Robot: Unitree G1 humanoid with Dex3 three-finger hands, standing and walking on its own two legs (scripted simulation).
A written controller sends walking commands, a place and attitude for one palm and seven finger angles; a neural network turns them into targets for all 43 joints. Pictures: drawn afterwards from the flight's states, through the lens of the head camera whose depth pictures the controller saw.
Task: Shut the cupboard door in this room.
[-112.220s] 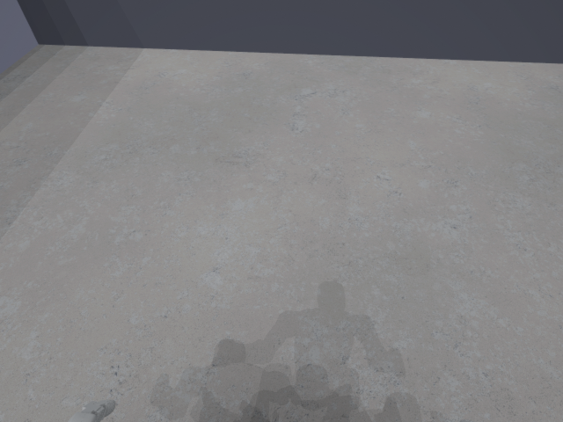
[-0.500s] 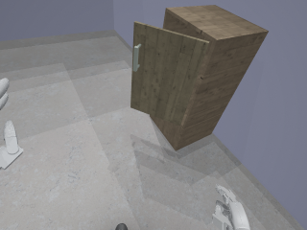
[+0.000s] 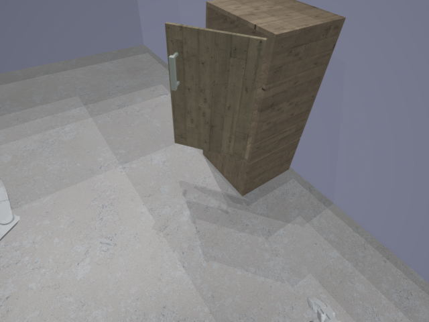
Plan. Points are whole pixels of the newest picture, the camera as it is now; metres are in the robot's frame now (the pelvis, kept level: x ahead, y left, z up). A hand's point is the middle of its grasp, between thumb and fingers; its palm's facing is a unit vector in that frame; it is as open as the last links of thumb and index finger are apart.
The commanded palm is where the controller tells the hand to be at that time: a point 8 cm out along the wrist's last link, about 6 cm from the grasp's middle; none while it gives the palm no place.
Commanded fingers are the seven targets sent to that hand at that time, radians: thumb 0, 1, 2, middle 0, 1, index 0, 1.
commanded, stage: stop stepping back and stand still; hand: left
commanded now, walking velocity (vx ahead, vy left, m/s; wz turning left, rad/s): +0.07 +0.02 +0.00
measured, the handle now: (175, 71) +1.03 +0.17 -0.03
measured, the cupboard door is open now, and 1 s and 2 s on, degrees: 38 38 38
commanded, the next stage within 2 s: let the arm hang, fingers relaxed in 0.86 s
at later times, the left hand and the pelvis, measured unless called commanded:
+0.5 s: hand (24, 187) +0.25 +0.26 +0.20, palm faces +0.46 -0.77 -0.44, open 7.4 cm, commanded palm +0.19 +0.30 +0.19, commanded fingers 0.00 0.90 0.90 -0.20 -0.30 -0.20 -0.30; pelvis +0.04 +0.00 +0.01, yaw +0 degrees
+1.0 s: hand (38, 184) +0.29 +0.29 +0.15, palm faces +0.36 -0.80 -0.47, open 7.4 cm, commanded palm none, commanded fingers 0.00 0.90 0.90 -0.20 -0.30 -0.20 -0.30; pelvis +0.07 +0.02 +0.01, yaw -1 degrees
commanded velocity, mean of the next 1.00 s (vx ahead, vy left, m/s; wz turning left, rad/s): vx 0.00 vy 0.00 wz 0.00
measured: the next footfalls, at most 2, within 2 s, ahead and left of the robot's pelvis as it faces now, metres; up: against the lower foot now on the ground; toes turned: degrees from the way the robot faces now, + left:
left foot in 0.38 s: +0.12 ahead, +0.11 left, +0.00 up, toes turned +5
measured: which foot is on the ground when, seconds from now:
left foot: down 0.00-0.04, up 0.06-0.36, down 0.38-1.00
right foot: down 0.00-1.00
